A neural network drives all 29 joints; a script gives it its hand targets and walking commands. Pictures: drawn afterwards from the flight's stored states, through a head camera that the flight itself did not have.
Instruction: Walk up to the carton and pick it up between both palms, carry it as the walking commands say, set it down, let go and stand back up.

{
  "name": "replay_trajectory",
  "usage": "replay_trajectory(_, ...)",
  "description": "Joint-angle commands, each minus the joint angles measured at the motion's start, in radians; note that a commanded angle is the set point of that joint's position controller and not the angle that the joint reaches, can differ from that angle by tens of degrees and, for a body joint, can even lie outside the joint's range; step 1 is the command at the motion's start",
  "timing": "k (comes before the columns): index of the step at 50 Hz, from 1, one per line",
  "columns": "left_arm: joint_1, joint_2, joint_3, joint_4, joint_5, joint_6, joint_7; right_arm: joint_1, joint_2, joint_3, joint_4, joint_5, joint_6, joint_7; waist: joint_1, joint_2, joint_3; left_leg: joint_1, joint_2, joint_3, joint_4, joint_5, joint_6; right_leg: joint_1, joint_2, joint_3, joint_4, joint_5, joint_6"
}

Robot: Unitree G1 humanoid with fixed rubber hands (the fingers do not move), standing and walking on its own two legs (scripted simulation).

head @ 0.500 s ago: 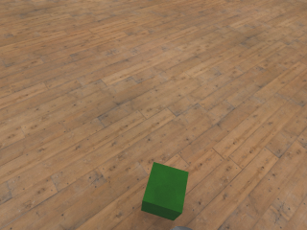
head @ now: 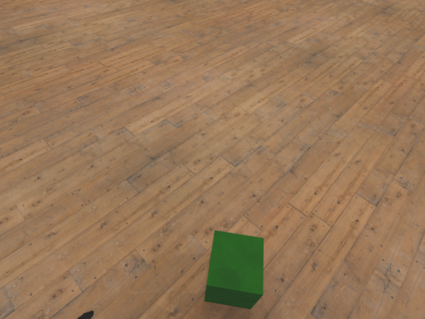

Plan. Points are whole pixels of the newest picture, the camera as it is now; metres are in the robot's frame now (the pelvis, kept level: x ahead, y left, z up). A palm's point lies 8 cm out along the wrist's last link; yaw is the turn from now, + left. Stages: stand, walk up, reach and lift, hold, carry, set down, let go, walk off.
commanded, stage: walk up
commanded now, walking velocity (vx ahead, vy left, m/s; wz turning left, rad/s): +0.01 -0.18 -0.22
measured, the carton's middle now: (233, 270) +0.41 -0.12 -0.63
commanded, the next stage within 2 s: none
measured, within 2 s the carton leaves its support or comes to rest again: neither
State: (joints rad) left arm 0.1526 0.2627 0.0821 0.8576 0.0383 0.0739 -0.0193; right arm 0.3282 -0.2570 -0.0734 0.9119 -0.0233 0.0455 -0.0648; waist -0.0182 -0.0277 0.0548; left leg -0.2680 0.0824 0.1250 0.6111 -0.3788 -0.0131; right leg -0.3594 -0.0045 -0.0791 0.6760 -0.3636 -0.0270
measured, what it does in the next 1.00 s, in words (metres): steps on the spot: right foot, then left foot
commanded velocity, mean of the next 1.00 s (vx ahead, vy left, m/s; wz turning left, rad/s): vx -0.02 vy -0.05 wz -0.09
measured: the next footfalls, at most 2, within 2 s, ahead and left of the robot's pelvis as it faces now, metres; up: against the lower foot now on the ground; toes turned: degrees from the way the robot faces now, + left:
right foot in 0.46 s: +0.01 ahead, -0.23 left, +0.00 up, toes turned -9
left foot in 0.84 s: +0.03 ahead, +0.05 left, +0.00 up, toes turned -6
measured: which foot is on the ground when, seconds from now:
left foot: down 0.00-0.46, up 0.48-0.82, down 0.84-1.00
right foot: up 0.00-0.44, down 0.46-1.00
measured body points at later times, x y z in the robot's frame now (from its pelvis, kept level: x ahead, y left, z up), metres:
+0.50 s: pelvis -0.02 -0.09 +0.01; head +0.02 -0.10 +0.45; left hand +0.11 +0.17 -0.12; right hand +0.00 -0.39 -0.13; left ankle -0.01 +0.10 -0.72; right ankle -0.03 -0.22 -0.73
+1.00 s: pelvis -0.03 -0.09 +0.02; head -0.02 -0.08 +0.47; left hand +0.05 +0.18 -0.12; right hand -0.02 -0.38 -0.12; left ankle -0.04 +0.02 -0.69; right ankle -0.03 -0.22 -0.72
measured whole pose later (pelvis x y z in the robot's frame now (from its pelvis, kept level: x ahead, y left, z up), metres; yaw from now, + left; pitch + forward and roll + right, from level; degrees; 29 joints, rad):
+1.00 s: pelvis -0.03 -0.09 +0.02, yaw -4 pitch -2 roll +1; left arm 0.21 0.27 0.03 0.95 0.04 0.01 0.05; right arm 0.25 -0.28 -0.07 0.99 -0.02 0.07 0.00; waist 0.04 -0.04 0.07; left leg -0.30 -0.01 0.07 0.80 -0.44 -0.01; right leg -0.20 -0.08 -0.06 0.48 -0.24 0.02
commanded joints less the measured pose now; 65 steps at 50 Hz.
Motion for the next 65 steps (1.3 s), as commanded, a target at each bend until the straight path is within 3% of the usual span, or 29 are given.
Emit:
replay_trajectory(1, -0.073, 0.056, 0.018, -0.108, 0.003, -0.01, -0.012, 0.163, -0.242, -0.049, -0.021, -0.011, -0.017, -0.012, -0.061, 0.259, 0.093, 0.082, 0.483, -0.466, -0.436, 0.108, 0.097, -0.342, -0.011, 0.269, 0.398, -0.153, 0.045)
replay_trajectory(2, -0.086, 0.097, 0.04, -0.107, -0.003, -0.008, -0.021, 0.1, -0.199, -0.048, -0.031, -0.003, -0.024, -0.008, -0.042, 0.26, 0.098, 0.045, 0.433, -0.417, -0.41, 0.229, 0.126, -0.32, -0.015, 0.269, 0.449, -0.091, 0.059)
replay_trajectory(4, 0.056, 0.119, 0.054, -0.031, -0.005, -0.008, -0.032, -0.044, -0.14, -0.034, -0.069, 0.017, -0.031, -0.003, 0.027, 0.267, 0.066, 0.023, 0.296, -0.186, -0.385, 0.291, 0.087, -0.226, 0.009, 0.226, 0.535, 0.042, 0.086)
replay_trajectory(8, 0.082, 0.081, 0.039, 0.0, -0.017, 0.009, -0.028, 0.045, -0.137, -0.034, -0.052, 0.005, -0.046, -0.011, 0.006, 0.226, -0.014, 0.104, 0.29, -0.089, -0.226, 0.969, 0.103, -0.175, 0.044, 0.194, 0.633, 0.042, 0.132)
replay_trajectory(17, -0.029, 0.07, -0.005, -0.057, -0.03, 0.017, -0.024, 0.061, -0.186, -0.037, -0.023, -0.023, -0.038, 0.025, -0.064, 0.393, 0.001, 0.193, 0.278, -0.071, -0.286, 0.397, 0.109, -0.1, -0.062, 0.061, 0.116, 0.003, 0.158)
replay_trajectory(19, -0.016, 0.065, -0.009, -0.043, -0.034, 0.005, -0.015, 0.015, -0.208, -0.044, -0.033, -0.024, -0.027, 0.037, -0.065, 0.456, -0.002, 0.168, 0.272, -0.074, -0.261, 0.404, 0.1, -0.007, -0.05, 0.032, -0.057, -0.058, 0.137)
replay_trajectory(21, 0.101, 0.084, -0.005, 0.007, -0.028, -0.01, 0.001, -0.068, -0.234, -0.052, -0.049, -0.016, -0.021, 0.05, 0.004, 0.355, -0.047, 0.104, 0.265, -0.032, -0.161, 0.415, 0.068, 0.172, -0.047, -0.004, -0.298, 0.1, 0.104)
replay_trajectory(22, 0.162, 0.087, -0.006, 0.057, -0.02, -0.029, 0.014, -0.054, -0.182, -0.037, -0.046, -0.009, -0.02, 0.061, 0.03, 0.184, -0.063, 0.069, 0.188, 0.021, -0.018, 0.315, 0.028, 0.258, -0.043, 0.018, -0.418, 0.259, 0.111)
replay_trajectory(23, 0.175, 0.126, -0.01, 0.044, -0.003, -0.058, 0.016, -0.02, -0.07, -0.005, -0.043, -0.013, -0.013, 0.067, 0.05, -0.067, -0.04, -0.128, 0.085, 0.036, 0.142, -0.113, 0.002, 0.369, -0.148, 0.136, -0.428, 0.333, 0.122)
replay_trajectory(24, 0.179, 0.276, 0.003, 0.007, -0.005, -0.08, 0.01, 0.008, -0.002, 0.013, -0.071, -0.008, 0.0, 0.069, 0.043, -0.325, -0.064, -0.231, 0.006, -0.016, 0.275, -0.308, -0.028, 0.336, -0.411, 0.415, -0.45, 0.505, 0.045)
replay_trajectory(25, 0.162, 0.266, 0.006, 0.029, -0.008, -0.091, 0.005, -0.053, -0.067, 0.004, -0.073, 0.02, 0.019, 0.054, 0.076, -0.323, -0.067, -0.12, 0.03, -0.151, 0.25, -0.221, -0.011, 0.141, -0.438, 0.484, -0.458, 0.422, -0.074)
replay_trajectory(27, 0.003, 0.115, -0.051, -0.004, -0.013, -0.096, 0.005, -0.061, -0.112, -0.01, -0.026, 0.03, 0.019, 0.075, 0.003, -0.224, 0.016, -0.127, 0.032, -0.147, 0.284, -0.107, 0.009, 0.165, -0.274, 0.284, -0.454, 0.384, -0.032)
replay_trajectory(29, -0.042, 0.061, -0.076, -0.015, -0.029, -0.097, 0.026, 0.072, -0.096, -0.002, 0.05, 0.02, 0.014, 0.085, -0.051, -0.292, -0.063, -0.095, -0.007, -0.15, 0.294, -0.008, 0.013, 0.251, -0.203, 0.107, -0.41, 0.598, -0.005)
replay_trajectory(32, 0.065, 0.045, -0.091, 0.044, -0.035, -0.111, 0.031, 0.014, -0.066, 0.008, 0.047, 0.011, 0.015, 0.076, -0.007, -0.269, -0.075, -0.019, -0.035, -0.134, 0.208, -0.004, 0.002, 0.256, -0.206, 0.103, -0.369, 0.74, -0.049)
replay_trajectory(37, 0.065, 0.12, -0.069, 0.068, -0.03, -0.099, 0.043, -0.055, -0.044, 0.018, 0.042, 0.016, 0.011, 0.05, 0.029, -0.216, -0.031, 0.016, -0.066, -0.108, -0.065, -0.044, 0.007, 0.292, -0.234, 0.186, -0.347, 0.613, -0.118)
replay_trajectory(40, 0.02, 0.137, -0.056, 0.076, -0.033, -0.089, 0.047, 0.006, -0.056, 0.022, 0.08, 0.02, -0.012, 0.042, -0.002, -0.133, -0.055, 0.168, -0.035, -0.11, -0.321, 0.251, 0.012, 0.243, -0.224, 0.183, -0.324, 0.524, -0.085)
replay_trajectory(42, 0.069, 0.119, -0.059, 0.065, -0.029, -0.095, 0.044, 0.012, -0.123, 0.003, 0.079, 0.007, -0.02, 0.028, 0.042, -0.005, -0.107, 0.268, 0.048, -0.15, -0.244, 0.445, 0.016, 0.179, -0.23, 0.214, -0.301, 0.4, -0.041)
replay_trajectory(44, 0.116, 0.15, -0.036, 0.065, -0.022, -0.077, 0.06, -0.041, -0.13, -0.004, 0.092, 0.006, 0.002, 0.04, 0.086, 0.135, -0.022, 0.069, -0.024, -0.056, -0.097, 0.282, 0.0, 0.2, -0.261, 0.272, -0.361, 0.209, -0.059)
replay_trajectory(47, 0.212, 0.246, 0.015, 0.104, 0.004, -0.055, 0.079, -0.146, -0.058, 0.001, 0.012, -0.004, 0.021, 0.071, 0.137, -0.087, 0.107, -0.221, -0.039, -0.091, 0.3, -0.128, -0.001, 0.152, -0.493, 0.523, -0.488, 0.092, -0.216)
replay_trajectory(48, 0.186, 0.242, 0.019, 0.099, 0.01, -0.053, 0.078, -0.167, -0.071, -0.006, -0.017, -0.005, 0.024, 0.076, 0.124, -0.109, 0.108, -0.216, -0.029, -0.132, 0.395, -0.16, 0.004, 0.093, -0.501, 0.514, -0.508, 0.053, -0.223)
replay_trajectory(51, -0.073, 0.098, -0.034, 0.066, -0.014, -0.075, 0.066, 0.029, 0.033, 0.029, 0.025, 0.021, -0.018, 0.083, -0.066, -0.192, -0.001, 0.057, 0.003, -0.187, 0.045, -0.059, 0.023, 0.009, -0.176, 0.082, -0.409, 0.131, -0.05)
replay_trajectory(53, -0.042, 0.091, -0.028, 0.085, -0.014, -0.06, 0.048, 0.129, -0.036, 0.015, 0.065, 0.017, -0.045, 0.073, -0.097, -0.071, -0.066, 0.299, -0.042, -0.11, -0.256, 0.248, -0.005, -0.039, -0.097, 0.024, -0.203, 0.112, -0.014)
replay_trajectory(54, 0.051, 0.029, -0.047, 0.099, -0.015, -0.05, 0.036, 0.143, -0.092, 0.008, 0.069, -0.006, -0.055, 0.06, -0.057, 0.108, -0.06, 0.314, 0.037, -0.178, -0.348, 0.243, -0.029, -0.072, -0.063, 0.015, -0.089, -0.025, -0.002)
replay_trajectory(55, 0.131, -0.013, -0.065, 0.103, -0.006, -0.041, 0.028, 0.116, -0.166, 0.006, 0.037, -0.011, -0.059, 0.054, -0.008, 0.331, -0.062, 0.226, 0.254, -0.445, -0.4, 0.288, 0.012, -0.12, -0.015, 0.016, 0.041, -0.246, 0.035)
replay_trajectory(56, 0.131, 0.024, -0.061, 0.125, -0.036, -0.018, 0.031, -0.002, -0.171, 0.016, 0.01, -0.009, -0.05, 0.055, 0.004, 0.269, -0.047, -0.044, 0.275, -0.419, -0.455, 0.067, 0.11, 0.057, -0.045, 0.142, 0.088, -0.16, 0.025)
replay_trajectory(58, 0.128, 0.061, -0.048, 0.128, -0.037, -0.008, 0.02, -0.15, -0.102, 0.026, -0.014, -0.011, -0.045, 0.062, 0.058, 0.248, 0.053, -0.191, 0.193, -0.398, -0.528, -0.152, 0.122, 0.123, -0.039, 0.118, 0.146, -0.058, 0.027)
replay_trajectory(60, 0.165, 0.086, -0.034, 0.16, -0.026, -0.017, 0.018, -0.181, -0.091, 0.037, -0.026, 0.009, -0.051, 0.05, 0.079, 0.204, 0.041, -0.027, 0.114, -0.277, -0.474, 0.048, 0.112, 0.043, -0.031, 0.101, 0.154, -0.001, 0.022)
replay_trajectory(62, 0.203, 0.062, -0.04, 0.198, -0.027, -0.022, 0.026, -0.094, -0.049, 0.048, 0.008, 0.012, -0.067, 0.048, 0.049, 0.128, -0.004, 0.059, 0.147, -0.297, -0.431, 0.157, 0.128, 0.051, -0.033, 0.112, 0.109, -0.011, 0.023)
replay_trajectory(65, 0.134, 0.023, -0.052, 0.168, -0.034, -0.038, 0.042, -0.042, -0.036, 0.051, 0.056, 0.012, -0.07, 0.032, 0.023, 0.162, -0.033, 0.145, 0.134, -0.286, -0.382, 0.242, 0.157, 0.066, -0.025, 0.114, -0.039, -0.051, 0.025)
